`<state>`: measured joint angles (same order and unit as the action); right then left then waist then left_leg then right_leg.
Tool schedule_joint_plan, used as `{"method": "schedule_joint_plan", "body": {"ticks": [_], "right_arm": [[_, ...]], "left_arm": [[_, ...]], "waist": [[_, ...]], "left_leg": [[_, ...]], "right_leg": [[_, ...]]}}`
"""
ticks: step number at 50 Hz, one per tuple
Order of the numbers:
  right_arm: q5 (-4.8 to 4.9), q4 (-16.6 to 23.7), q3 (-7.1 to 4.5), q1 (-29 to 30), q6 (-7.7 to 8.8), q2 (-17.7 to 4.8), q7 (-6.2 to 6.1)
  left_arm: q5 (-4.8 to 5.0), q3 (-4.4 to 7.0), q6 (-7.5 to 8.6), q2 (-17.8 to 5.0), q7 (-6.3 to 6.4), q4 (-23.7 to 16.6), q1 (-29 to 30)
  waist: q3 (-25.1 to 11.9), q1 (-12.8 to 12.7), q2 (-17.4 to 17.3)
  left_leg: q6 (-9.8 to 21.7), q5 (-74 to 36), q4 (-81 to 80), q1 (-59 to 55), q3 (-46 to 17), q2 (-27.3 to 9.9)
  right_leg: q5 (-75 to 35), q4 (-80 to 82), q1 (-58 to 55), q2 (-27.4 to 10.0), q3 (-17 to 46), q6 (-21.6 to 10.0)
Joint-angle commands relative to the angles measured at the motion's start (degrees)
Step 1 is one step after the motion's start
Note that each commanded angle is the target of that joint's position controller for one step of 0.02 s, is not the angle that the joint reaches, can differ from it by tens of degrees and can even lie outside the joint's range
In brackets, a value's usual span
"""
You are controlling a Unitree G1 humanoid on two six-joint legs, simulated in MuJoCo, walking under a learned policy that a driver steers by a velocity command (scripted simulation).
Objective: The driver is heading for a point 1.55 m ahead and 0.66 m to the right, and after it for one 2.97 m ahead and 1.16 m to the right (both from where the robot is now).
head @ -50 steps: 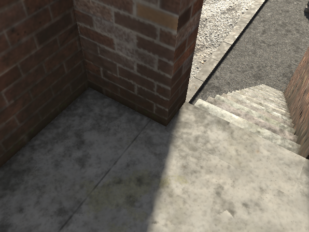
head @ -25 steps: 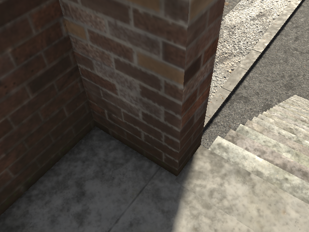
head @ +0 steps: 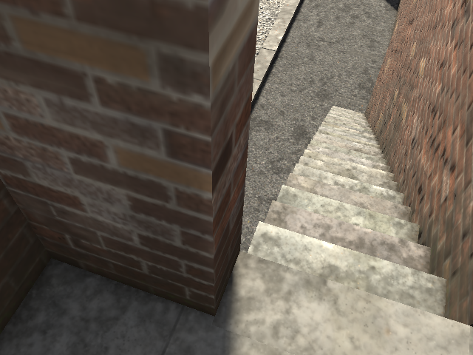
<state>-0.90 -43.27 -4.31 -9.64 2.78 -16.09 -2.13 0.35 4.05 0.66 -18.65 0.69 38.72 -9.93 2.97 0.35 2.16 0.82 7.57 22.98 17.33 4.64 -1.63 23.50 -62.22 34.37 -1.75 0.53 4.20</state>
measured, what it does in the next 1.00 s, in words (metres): walks ahead, turning right: right foot, then left foot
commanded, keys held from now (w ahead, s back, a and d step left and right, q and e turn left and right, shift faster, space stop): e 0.84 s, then no key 0.16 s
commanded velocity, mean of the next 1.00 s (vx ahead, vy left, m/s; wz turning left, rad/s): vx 0.02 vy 0.00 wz -0.56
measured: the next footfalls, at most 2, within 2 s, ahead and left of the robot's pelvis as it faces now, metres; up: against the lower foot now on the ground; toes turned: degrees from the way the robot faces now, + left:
right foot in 0.24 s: +0.09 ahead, -0.18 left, +0.00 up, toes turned -11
left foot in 0.72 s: +0.17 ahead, +0.03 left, +0.00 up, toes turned -27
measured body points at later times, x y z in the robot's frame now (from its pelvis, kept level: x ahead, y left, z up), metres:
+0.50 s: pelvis +0.06 -0.08 +0.01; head +0.08 -0.10 +0.46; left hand +0.28 +0.16 -0.07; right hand +0.13 -0.39 -0.09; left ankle +0.11 +0.07 -0.69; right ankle +0.05 -0.17 -0.74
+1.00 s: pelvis +0.11 -0.03 +0.01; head +0.14 -0.04 +0.46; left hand +0.39 +0.10 -0.09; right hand +0.10 -0.35 -0.07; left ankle +0.13 +0.05 -0.74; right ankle +0.01 -0.14 -0.67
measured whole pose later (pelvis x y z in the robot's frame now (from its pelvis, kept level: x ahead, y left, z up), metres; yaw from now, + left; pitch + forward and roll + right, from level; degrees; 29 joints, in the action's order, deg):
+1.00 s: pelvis +0.11 -0.03 +0.01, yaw -35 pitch +3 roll +0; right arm -0.6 -37.4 -1.7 -8.9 5.7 -14.8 0.1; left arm -2.6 2.7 2.2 -17.5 -1.2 37.6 -12.7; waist -0.7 1.6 0.9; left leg 4.1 11.5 16.8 8.5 8.4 0.8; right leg 20.6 -57.0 27.8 -2.9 0.2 8.2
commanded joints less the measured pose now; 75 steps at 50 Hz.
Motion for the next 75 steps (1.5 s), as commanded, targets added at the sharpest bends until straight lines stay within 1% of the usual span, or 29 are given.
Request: {"method": "schedule_joint_plan", "body": {"ticks": [1,3,4,8,11,12,13,14,15,17,22,29,33,35,36,37,38,39,41,43,45,52,54,56,57,58,60,64,75], "right_arm": [[0.45,3.3,-1.7,2.9,0.47,-8.1,-1.24],[0.22,3.1,-1.81,4.7,0.25,-9.3,-1.03],[-2.49,7.6,-1.2,7.4,3.75,-5.8,0.1],[-2.05,7.0,-4.41,2.5,5.45,-13.5,-0.5],[-1.88,7.2,-3.49,0.4,3.39,-10.5,-0.45],[-1.94,7.5,-1.79,-0.8,2.88,-5.8,-0.39],[-2.7,12.4,0.56,-2.7,3.3,1.0,-0.7],[-2.66,12.4,1.11,-0.3,3.58,-1.0,-0.05],[-2.03,11.8,-0.12,3.9,2.84,-4.7,0.14],[-3.2,9.2,-2.28,-0.1,2.32,-9.4,-1.19],[-1.96,6.5,0.43,-5.5,0.12,-5.0,1.26],[-1.52,7.3,2.1,-0.3,-0.13,-6.4,0.59],[0.24,5.2,2.56,-3.6,1.36,-7.3,0.79],[1.25,5.3,2.17,-4.7,1.73,-8.1,1.71],[0.91,6.0,1.5,-6.2,2.1,-9.8,1.69],[0.3,7.6,-0.17,-7.5,2.77,-15.7,0.82],[-2.77,6.8,-0.68,-7.6,3.16,-15.4,0.35],[-2.26,6.5,-0.23,-6.3,3.56,-12.1,0.21],[-0.03,9.8,1.95,5.0,3.9,-5.9,1.33],[0.46,10.7,1.75,6.8,3.73,-6.7,1.47],[-0.11,10.4,0.55,5.1,3.94,-8.4,1.41],[0.99,8.6,-0.95,0.2,2.67,-7.9,3.33],[0.7,8.8,-1.04,2.5,2.03,-7.9,4.01],[0.63,7.3,1.51,4.7,1.63,-1.5,5.61],[1.27,7.2,2.4,0.7,1.72,1.5,6.05],[0.56,6.4,1.21,-5.7,2.34,-1.3,5.09],[0.48,8.7,-1.36,4.1,2.59,-8.8,3.02],[1.32,8.0,0.4,3.1,2.41,-3.5,3.72],[0.92,5.7,0.35,3.4,1.79,-5.3,5.17]], "left_arm": [[0.23,0.23,-0.77,-1.5,-0.4,-4.6,-3.6],[-0.31,0.49,-1.42,-2.2,-0.82,-6.0,-2.1],[-5.79,-1.86,-0.15,0.1,-4.13,-1.7,-12.1],[-4.2,-1.24,0.63,-2.0,-5.41,-3.5,-4.2],[-1.78,0.97,4.26,-6.4,-4.56,-3.1,-3.9],[-0.87,2.47,5.69,-10.1,-4.19,-2.9,-6.6],[0.01,4.13,6.94,-18.7,-2.7,-3.8,-11.8],[-2.91,4.04,8.99,-17.3,-2.42,-2.8,-13.6],[-3.96,4.36,9.66,-14.7,-2.21,-1.0,-12.2],[-0.94,2.82,8.26,-9.2,-2.69,-3.7,-4.4],[-2.39,2.32,6.69,-8.4,-1.46,-6.8,0.2],[-2.06,2.42,5.98,-7.7,-2.21,-6.0,-5.2],[-2.93,2.28,4.99,-9.0,-2.38,-6.1,-0.8],[-3.34,1.3,3.95,-7.8,-3.15,-4.6,-0.7],[-3.53,0.48,3.54,-5.6,-3.32,-3.5,-3.4],[-3.94,-1.03,3.63,0.0,-3.05,-5.4,-7.2],[-4.99,0.18,4.06,-3.5,-2.91,-6.2,-4.1],[-4.56,1.04,3.9,-6.3,-2.17,-4.7,-2.4],[-4.26,1.9,3.95,-7.7,-0.2,-2.9,-5.9],[-4.45,0.6,3.76,-4.3,-0.42,-4.0,-4.5],[-2.29,0.02,3.21,-3.4,-1.45,-4.8,-3.5],[-3.42,-1.5,1.86,-0.4,-2.47,-4.2,-2.4],[-1.68,-1.23,2.84,-1.4,-2.78,-3.2,-3.6],[0.83,-1.57,4.01,-0.5,-3.39,-3.1,-3.1],[1.76,-1.88,4.6,-2.1,-3.24,-5.3,-1.2],[1.29,-1.12,4.64,-5.8,-3.1,-7.1,3.7],[-1.02,0.21,4.19,-7.1,-3.15,-6.8,2.7],[0.33,-1.17,3.21,-2.5,-2.78,-7.8,1.5],[-0.12,-0.15,4.59,-3.6,-2.85,-9.2,2.6]], "waist": [[-10.5,-1.6,-8.8],[-10.4,-1.8,-9.5],[-10.2,-4.7,-7.1],[-5.5,1.3,-5.7],[-8.2,0.8,-6.3],[-9.9,-1.2,1.1],[-16.8,-0.5,15.5],[-12.7,-2.8,7.6],[-8.4,-3.6,4.2],[-9.3,0.8,5.4],[-8.1,2.3,3.5],[-11.8,-4.5,5.0],[-9.5,-1.3,4.8],[-9.5,0.5,3.9],[-11.3,0.9,1.1],[-16.4,-1.0,-12.4],[-11.3,1.3,-8.8],[-9.6,1.2,-3.8],[-7.3,-2.9,-7.6],[-8.2,-2.7,-6.6],[-6.5,-0.4,-6.4],[-5.4,2.4,-7.4],[-5.6,1.0,-5.9],[-7.8,-1.4,-5.5],[-13.5,0.8,-1.0],[-14.3,5.4,2.5],[-10.0,1.8,-0.7],[-7.5,1.3,-1.5],[-7.0,1.6,-1.6]], "left_leg": [[11.9,-28.4,-7.4,-6.2,-6.7,-16.4],[10.7,-24.8,-7.4,-4.7,-3.8,-16.0],[12.2,-16.3,-11.7,-4.2,-6.5,-19.1],[11.9,-9.4,-9.7,-13.5,-5.2,-20.7],[6.9,4.1,-3.3,-11.2,-1.7,-17.0],[2.4,8.3,4.7,-3.8,2.8,-11.4],[-4.5,30.8,23.1,9.9,8.0,0.4],[-5.6,33.2,25.5,17.9,-5.9,3.2],[-5.3,27.2,28.9,20.4,-8.7,0.9],[-4.1,21.3,35.9,18.4,-8.6,-0.8],[-4.8,9.5,28.6,7.9,-5.9,1.1],[-4.7,15.1,15.7,13.3,-7.5,1.6],[-2.4,9.1,5.7,4.1,-5.1,3.5],[1.6,-3.6,-3.5,-7.8,-3.9,2.9],[6.8,-12.9,-4.2,-15.2,-7.3,-2.5],[23.5,-38.2,-5.2,-27.0,-24.4,-18.9],[27.2,-32.6,-9.1,-24.4,-30.4,-26.6],[22.4,-25.7,-10.2,-20.7,-24.1,-23.2],[15.6,-23.7,-10.1,-13.2,-13.2,-15.4],[15.5,-30.2,-9.5,-9.4,-6.4,-12.5],[16.3,-30.7,-8.8,-11.8,-3.4,-10.4],[13.8,-21.2,-4.2,-14.8,-6.3,-13.4],[12.9,-12.7,-1.9,-11.3,-7.7,-13.3],[7.0,-6.4,1.2,-3.8,-7.3,-10.8],[1.2,-1.0,4.1,-1.7,-3.2,-6.6],[-1.4,1.2,5.1,-3.5,-0.7,-3.4],[-0.1,-4.4,7.9,-7.4,0.6,-2.6],[3.0,-4.3,4.9,-5.9,-1.6,-4.6],[0.3,-2.0,6.7,-4.8,0.0,-4.9]], "right_leg": [[-8.1,4.6,-4.3,-2.7,1.6,-0.3],[-10.2,9.5,-8.2,-2.8,1.1,-1.0],[-8.6,10.7,-10.7,-3.8,1.1,-1.9],[-6.1,24.0,-7.6,-4.5,1.4,-2.8],[-19.8,36.0,-19.6,0.8,-3.3,-7.9],[-33.8,40.3,-29.9,-1.9,1.2,-12.4],[-59.6,42.7,-42.9,-19.1,25.6,-29.3],[-49.2,44.1,-40.9,-22.0,32.8,-30.5],[-41.9,44.5,-37.5,-17.2,25.8,-24.9],[-35.6,44.9,-31.5,-13.5,21.3,-20.8],[-25.9,48.2,-17.0,-8.8,16.6,-18.8],[-25.2,41.3,-30.1,-11.9,28.5,-21.5],[-24.6,40.9,-22.4,-8.8,29.1,-20.3],[-23.8,39.7,-16.6,-5.5,28.3,-17.3],[-16.3,35.7,-12.7,-2.6,25.8,-13.3],[2.9,23.1,-2.3,7.8,14.5,-5.0],[13.0,10.9,6.6,6.6,10.5,-0.5],[10.2,2.3,5.2,3.0,9.0,0.1],[3.0,-5.7,2.3,2.4,7.2,2.2],[-1.0,-11.4,-2.6,1.8,2.3,3.2],[-3.4,-7.9,-1.0,1.0,-0.5,4.5],[0.5,22.4,-8.9,-3.2,-3.9,1.8],[-8.4,31.4,-14.6,-2.0,-5.4,-0.8],[-24.2,40.7,-26.6,-2.0,-3.0,-4.2],[-41.7,36.9,-34.4,-8.0,2.5,-9.9],[-40.6,34.6,-30.7,-10.9,8.3,-16.6],[-30.3,34.8,-20.6,-7.9,5.0,-12.8],[-18.9,34.3,-19.2,-4.6,2.7,-8.5],[-22.0,32.6,-20.4,-2.8,1.9,-7.1]]}}
Keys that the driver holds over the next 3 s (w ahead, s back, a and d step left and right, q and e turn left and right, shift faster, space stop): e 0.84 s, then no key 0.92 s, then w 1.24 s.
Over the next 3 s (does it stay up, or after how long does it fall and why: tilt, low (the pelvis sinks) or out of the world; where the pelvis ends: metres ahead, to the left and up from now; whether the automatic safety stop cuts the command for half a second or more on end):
stays up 0.43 -0.29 -0.01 its command is cut before an obstacle after 2.4 s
